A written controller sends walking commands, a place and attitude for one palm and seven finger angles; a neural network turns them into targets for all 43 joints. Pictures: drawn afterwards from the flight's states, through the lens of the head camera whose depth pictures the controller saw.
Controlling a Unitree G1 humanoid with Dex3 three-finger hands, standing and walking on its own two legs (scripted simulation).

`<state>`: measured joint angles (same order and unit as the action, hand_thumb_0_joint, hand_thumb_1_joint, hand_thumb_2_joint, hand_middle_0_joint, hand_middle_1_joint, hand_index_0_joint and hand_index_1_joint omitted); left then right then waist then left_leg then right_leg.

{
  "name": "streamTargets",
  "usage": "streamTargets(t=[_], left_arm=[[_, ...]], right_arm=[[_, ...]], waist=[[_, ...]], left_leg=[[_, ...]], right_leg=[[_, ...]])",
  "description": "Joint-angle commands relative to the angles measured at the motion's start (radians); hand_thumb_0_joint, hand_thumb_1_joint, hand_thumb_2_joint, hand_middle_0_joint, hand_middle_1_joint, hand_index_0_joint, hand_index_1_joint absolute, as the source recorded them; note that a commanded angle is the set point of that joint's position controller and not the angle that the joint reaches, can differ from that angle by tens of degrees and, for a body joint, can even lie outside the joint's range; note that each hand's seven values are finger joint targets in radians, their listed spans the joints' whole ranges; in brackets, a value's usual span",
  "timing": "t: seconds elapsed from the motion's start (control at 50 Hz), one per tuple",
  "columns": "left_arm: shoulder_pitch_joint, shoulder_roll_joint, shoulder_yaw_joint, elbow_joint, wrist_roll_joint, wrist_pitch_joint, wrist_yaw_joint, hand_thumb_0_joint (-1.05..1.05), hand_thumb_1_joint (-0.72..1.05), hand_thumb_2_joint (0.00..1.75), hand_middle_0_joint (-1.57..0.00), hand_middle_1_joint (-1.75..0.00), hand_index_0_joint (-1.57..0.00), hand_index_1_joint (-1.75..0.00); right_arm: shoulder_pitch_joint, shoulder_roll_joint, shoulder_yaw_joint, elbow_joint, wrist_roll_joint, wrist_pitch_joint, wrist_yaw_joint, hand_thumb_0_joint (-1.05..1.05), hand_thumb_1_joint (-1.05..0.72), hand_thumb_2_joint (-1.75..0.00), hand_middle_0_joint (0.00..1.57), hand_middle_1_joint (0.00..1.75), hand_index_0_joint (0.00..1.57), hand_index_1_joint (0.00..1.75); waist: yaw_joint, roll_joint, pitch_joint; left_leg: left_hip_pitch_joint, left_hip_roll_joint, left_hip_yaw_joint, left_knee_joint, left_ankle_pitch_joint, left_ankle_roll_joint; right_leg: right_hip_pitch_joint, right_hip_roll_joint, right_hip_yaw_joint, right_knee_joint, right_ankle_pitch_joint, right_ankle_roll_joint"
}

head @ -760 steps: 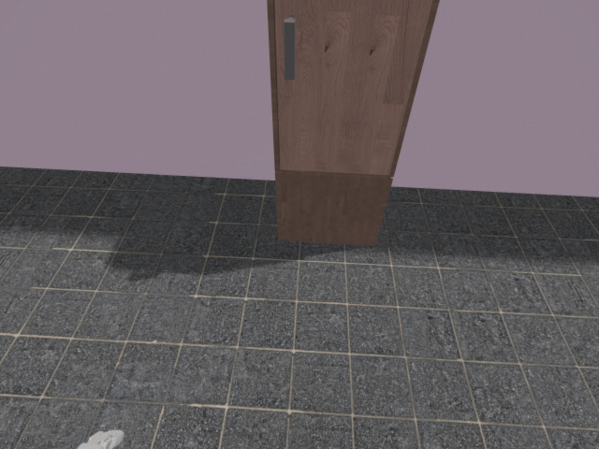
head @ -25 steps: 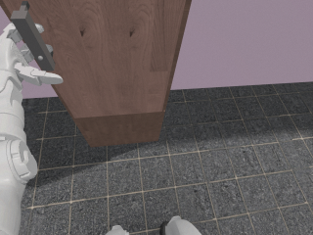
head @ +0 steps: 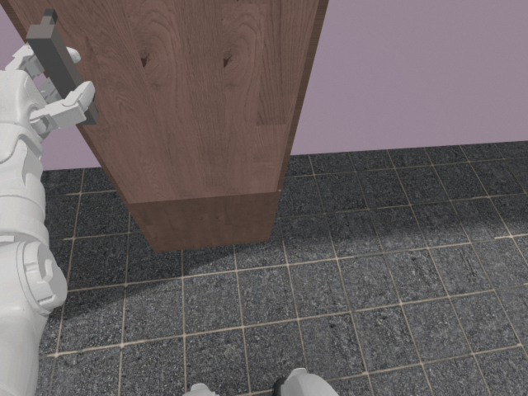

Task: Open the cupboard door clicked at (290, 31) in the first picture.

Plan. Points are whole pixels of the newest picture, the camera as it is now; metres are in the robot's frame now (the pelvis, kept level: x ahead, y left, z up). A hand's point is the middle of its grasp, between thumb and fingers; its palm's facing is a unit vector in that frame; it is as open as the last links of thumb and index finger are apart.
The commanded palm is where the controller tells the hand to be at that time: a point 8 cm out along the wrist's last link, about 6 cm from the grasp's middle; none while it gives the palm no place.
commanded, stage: close the thumb around the handle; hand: left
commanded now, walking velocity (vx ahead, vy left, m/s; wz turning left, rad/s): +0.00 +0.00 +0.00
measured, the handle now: (70, 70) +0.57 +0.24 +0.13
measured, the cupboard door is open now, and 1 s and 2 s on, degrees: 0 30 44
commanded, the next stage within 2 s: pull the door open along its arc in 0.10 s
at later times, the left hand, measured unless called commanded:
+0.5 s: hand (80, 114) +0.49 +0.21 +0.12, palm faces +0.03 -1.00 -0.01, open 6.6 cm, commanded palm +0.44 +0.25 +0.12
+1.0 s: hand (142, 200) +0.35 +0.12 +0.13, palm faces +0.45 -0.89 +0.06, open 6.8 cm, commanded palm +0.29 +0.15 +0.12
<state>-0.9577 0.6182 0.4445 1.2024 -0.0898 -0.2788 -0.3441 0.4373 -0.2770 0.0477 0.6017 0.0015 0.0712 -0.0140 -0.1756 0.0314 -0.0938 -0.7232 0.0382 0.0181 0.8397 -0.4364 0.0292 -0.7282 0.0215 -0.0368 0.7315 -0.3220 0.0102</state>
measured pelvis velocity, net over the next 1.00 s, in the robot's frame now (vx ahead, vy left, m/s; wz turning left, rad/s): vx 0.01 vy -0.02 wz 0.04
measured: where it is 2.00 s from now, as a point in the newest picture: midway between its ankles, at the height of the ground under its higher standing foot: outside the picture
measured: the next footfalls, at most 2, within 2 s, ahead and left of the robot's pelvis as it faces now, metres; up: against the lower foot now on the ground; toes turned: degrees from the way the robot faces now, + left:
none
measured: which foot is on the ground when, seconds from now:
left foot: down 0.00-1.00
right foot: down 0.00-1.00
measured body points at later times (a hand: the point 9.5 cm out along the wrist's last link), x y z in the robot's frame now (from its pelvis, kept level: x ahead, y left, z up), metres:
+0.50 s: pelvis +0.00 +0.00 +0.00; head +0.09 +0.00 +0.44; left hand +0.48 +0.27 +0.12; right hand +0.00 -0.27 -0.11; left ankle -0.03 +0.09 -0.70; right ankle +0.01 -0.13 -0.70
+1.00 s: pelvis +0.01 -0.02 +0.02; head +0.03 -0.03 +0.47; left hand +0.32 +0.17 +0.13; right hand +0.20 -0.22 -0.08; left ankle -0.03 +0.09 -0.70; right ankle +0.01 -0.13 -0.70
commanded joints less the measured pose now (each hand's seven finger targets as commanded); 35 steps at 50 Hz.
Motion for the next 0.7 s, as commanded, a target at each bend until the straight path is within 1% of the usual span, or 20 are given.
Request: streamTargets(t=[0.0, 0.02, 0.06, 0.08, 0.12, 0.14, 0.16, 0.2, 0.26, 0.3, 0.34, 0.4, 0.42, 0.44, 0.54, 0.6, 0.62, 0.64, 0.66, 0.68], left_arm=[[-0.45, 0.279, 0.036, -0.228, -0.025, -0.064, 0.014, 0.0, 0.9, 0.9, -0.4, -1.35, -0.4, -1.35], [-0.432, 0.294, 0.055, -0.221, -0.026, -0.063, 0.02, 0.0, 0.9, 0.9, -0.4, -1.35, -0.4, -1.35], [-0.464, 0.237, 0.006, -0.207, -0.024, -0.053, 0.025, 0.0, 0.9, 0.9, -0.4, -1.35, -0.4, -1.35], [-0.48, 0.261, 0.024, -0.201, -0.021, -0.057, 0.032, 0.0, 0.9, 0.9, -0.4, -1.35, -0.4, -1.35], [-0.486, 0.262, 0.016, -0.171, -0.008, -0.05, 0.04, 0.0, 0.9, 0.9, -0.4, -1.35, -0.4, -1.35], [-0.485, 0.287, 0.031, -0.171, -0.001, -0.049, 0.043, 0.0, 0.9, 0.9, -0.4, -1.35, -0.4, -1.35], [-0.502, 0.281, 0.019, -0.186, 0.003, -0.052, 0.043, 0.0, 0.9, 0.9, -0.4, -1.35, -0.4, -1.35], [-0.518, 0.268, 0.013, -0.219, 0.003, -0.065, 0.044, 0.0, 0.9, 0.9, -0.4, -1.35, -0.4, -1.35], [-0.425, 0.237, 0.018, -0.192, -0.019, -0.059, 0.037, 0.0, 0.9, 0.9, -0.4, -1.35, -0.4, -1.35], [-0.385, 0.244, 0.024, -0.234, -0.027, -0.068, 0.029, 0.0, 0.9, 0.9, -0.4, -1.35, -0.4, -1.35], [-0.327, 0.234, 0.024, -0.26, -0.033, -0.064, 0.022, 0.0, 0.9, 0.9, -0.4, -1.35, -0.4, -1.35], [-0.218, 0.214, 0.026, -0.336, -0.055, -0.058, 0.015, 0.0, 0.9, 0.9, -0.4, -1.35, -0.4, -1.35], [-0.174, 0.204, 0.033, -0.356, -0.069, -0.051, 0.015, 0.0, 0.9, 0.9, -0.4, -1.35, -0.4, -1.35], [-0.14, 0.19, 0.028, -0.396, -0.078, -0.047, 0.014, 0.0, 0.9, 0.9, -0.4, -1.35, -0.4, -1.35], [0.093, 0.082, -0.005, -0.56, -0.131, -0.01, 0.026, 0.0, 0.9, 0.9, -0.4, -1.35, -0.4, -1.35], [0.22, 0.024, -0.028, -0.705, -0.15, 0.01, 0.046, 0.0, 0.9, 0.9, -0.4, -1.35, -0.4, -1.35], [0.258, -0.019, -0.052, -0.708, -0.156, 0.023, 0.052, 0.0, 0.9, 0.9, -0.4, -1.35, -0.4, -1.35], [0.23, -0.035, 0.079, -0.812, -0.208, 0.034, 0.2, 0.0, 0.9, 0.9, -0.4, -1.35, -0.4, -1.35], [0.284, -0.155, -0.023, -0.837, -0.19, 0.054, 0.273, 0.0, 0.9, 0.9, -0.4, -1.35, -0.4, -1.35], [0.316, -0.204, -0.052, -0.896, -0.184, 0.058, 0.325, 0.0, 0.9, 0.9, -0.4, -1.35, -0.4, -1.35]], right_arm=[[0.169, -0.188, -0.076, -0.042, -0.007, -0.019, -0.015, 0.0, -0.9, -0.9, 0.2, 0.3, 0.2, 0.3], [0.167, -0.188, -0.076, -0.044, -0.006, -0.018, -0.016, 0.0, -0.9, -0.9, 0.2, 0.3, 0.2, 0.3], [0.161, -0.184, -0.072, -0.041, -0.006, -0.02, -0.014, 0.0, -0.9, -0.9, 0.2, 0.3, 0.2, 0.3], [0.17, -0.187, -0.072, -0.037, -0.007, -0.021, -0.016, 0.0, -0.9, -0.9, 0.2, 0.3, 0.2, 0.3], [0.172, -0.186, -0.072, -0.031, -0.007, -0.021, -0.017, 0.0, -0.9, -0.9, 0.2, 0.3, 0.2, 0.3], [0.175, -0.189, -0.072, -0.031, -0.008, -0.022, -0.018, 0.0, -0.9, -0.9, 0.2, 0.3, 0.2, 0.3], [0.176, -0.187, -0.072, -0.031, -0.008, -0.024, -0.018, 0.0, -0.9, -0.9, 0.2, 0.3, 0.2, 0.3], [0.178, -0.182, -0.073, -0.032, -0.01, -0.027, -0.017, 0.0, -0.9, -0.9, 0.2, 0.3, 0.2, 0.3], [0.171, -0.182, -0.072, -0.041, -0.011, -0.029, -0.012, 0.0, -0.9, -0.9, 0.2, 0.3, 0.2, 0.3], [0.162, -0.183, -0.073, -0.053, -0.008, -0.029, -0.011, 0.0, -0.9, -0.9, 0.2, 0.3, 0.2, 0.3], [0.147, -0.181, -0.075, -0.067, -0.004, -0.027, -0.009, 0.0, -0.9, -0.9, 0.2, 0.3, 0.2, 0.3], [0.126, -0.178, -0.08, -0.09, 0.004, -0.023, -0.005, 0.0, -0.9, -0.9, 0.2, 0.3, 0.2, 0.3], [0.115, -0.176, -0.082, -0.099, 0.007, -0.024, -0.003, 0.0, -0.9, -0.9, 0.2, 0.3, 0.2, 0.3], [0.101, -0.174, -0.084, -0.111, 0.01, -0.024, -0.003, 0.0, -0.9, -0.9, 0.2, 0.3, 0.2, 0.3], [0.035, -0.157, -0.088, -0.152, 0.028, -0.033, 0.005, 0.0, -0.9, -0.9, 0.2, 0.3, 0.2, 0.3], [-0.002, -0.144, -0.092, -0.173, 0.035, -0.047, 0.009, 0.0, -0.9, -0.9, 0.2, 0.3, 0.2, 0.3], [-0.016, -0.14, -0.089, -0.174, 0.037, -0.052, 0.011, 0.0, -0.9, -0.9, 0.2, 0.3, 0.2, 0.3], [-0.054, -0.112, -0.09, -0.179, 0.031, -0.067, 0.016, 0.0, -0.9, -0.9, 0.2, 0.3, 0.2, 0.3], [-0.078, -0.108, -0.091, -0.174, 0.033, -0.08, 0.024, 0.0, -0.9, -0.9, 0.2, 0.3, 0.2, 0.3], [-0.089, -0.104, -0.091, -0.175, 0.035, -0.093, 0.03, 0.0, -0.9, -0.9, 0.2, 0.3, 0.2, 0.3]], waist=[[0.0, 0.113, -0.44], [0.011, 0.118, -0.443], [-0.011, 0.124, -0.399], [-0.012, 0.088, -0.389], [-0.02, 0.098, -0.381], [-0.014, 0.101, -0.379], [-0.019, 0.099, -0.395], [-0.012, 0.151, -0.445], [0.003, 0.089, -0.43], [0.024, 0.109, -0.465], [0.039, 0.115, -0.458], [0.064, 0.093, -0.475], [0.071, 0.066, -0.464], [0.083, 0.075, -0.459], [0.121, 0.039, -0.407], [0.143, 0.06, -0.403], [0.136, 0.029, -0.352], [0.21, -0.024, -0.342], [0.174, 0.006, -0.3], [0.175, -0.009, -0.281]], left_leg=[[0.311, -0.002, -0.069, -0.069, 0.541, -0.012], [0.302, -0.004, -0.068, -0.071, 0.532, -0.013], [0.286, -0.006, -0.063, -0.076, 0.485, -0.011], [0.276, -0.006, -0.073, -0.074, 0.487, -0.008], [0.268, -0.007, -0.069, -0.075, 0.466, -0.008], [0.256, -0.008, -0.069, -0.076, 0.456, -0.008], [0.261, -0.008, -0.07, -0.076, 0.454, -0.007], [0.312, -0.006, -0.077, -0.067, 0.515, -0.016], [0.277, -0.007, -0.065, -0.072, 0.482, -0.01], [0.287, -0.009, -0.061, -0.076, 0.505, -0.011], [0.288, -0.009, -0.052, -0.081, 0.504, -0.01], [0.288, -0.008, -0.041, -0.091, 0.532, -0.005], [0.272, -0.011, -0.033, -0.097, 0.512, -0.001], [0.269, -0.012, -0.029, -0.106, 0.511, -0.002], [0.273, -0.015, -0.01, -0.139, 0.537, 0.003], [0.311, -0.015, -0.006, -0.152, 0.586, 0.0], [0.301, -0.016, -0.003, -0.159, 0.564, -0.001], [0.25, -0.028, -0.008, -0.168, 0.517, -0.012], [0.27, -0.028, 0.0, -0.182, 0.487, -0.02], [0.28, -0.023, -0.01, -0.189, 0.497, -0.023]], right_leg=[[0.193, 0.032, -0.002, -0.018, 0.373, -0.027], [0.203, 0.03, -0.003, -0.017, 0.368, -0.029], [0.174, 0.029, -0.004, -0.024, 0.34, -0.027], [0.178, 0.03, -0.006, -0.022, 0.336, -0.03], [0.167, 0.029, -0.002, -0.025, 0.328, -0.025], [0.168, 0.026, -0.001, -0.025, 0.321, -0.027], [0.176, 0.026, -0.001, -0.023, 0.324, -0.025], [0.167, 0.026, -0.002, -0.014, 0.342, -0.028], [0.203, 0.029, -0.004, -0.019, 0.347, -0.029], [0.235, 0.028, 0.0, -0.015, 0.372, -0.031], [0.247, 0.028, 0.0, -0.017, 0.377, -0.033], [0.301, 0.029, 0.004, -0.02, 0.419, -0.033], [0.325, 0.03, 0.006, -0.026, 0.426, -0.032], [0.345, 0.027, 0.006, -0.029, 0.432, -0.034], [0.408, 0.021, 0.005, -0.046, 0.479, -0.035], [0.435, 0.015, 0.008, -0.052, 0.506, -0.035], [0.428, 0.016, 0.002, -0.059, 0.502, -0.034], [0.436, 0.019, -0.017, -0.075, 0.466, -0.029], [0.421, 0.021, -0.02, -0.08, 0.435, -0.028], [0.411, 0.021, -0.03, -0.088, 0.414, -0.03]])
